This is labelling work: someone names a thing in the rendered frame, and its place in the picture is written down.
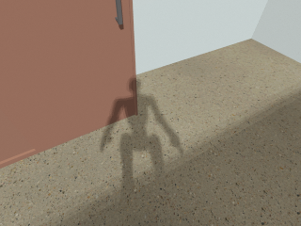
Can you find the wardrobe door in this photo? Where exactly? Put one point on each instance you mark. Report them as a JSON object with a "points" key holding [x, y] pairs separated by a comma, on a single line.
{"points": [[66, 67], [12, 142]]}

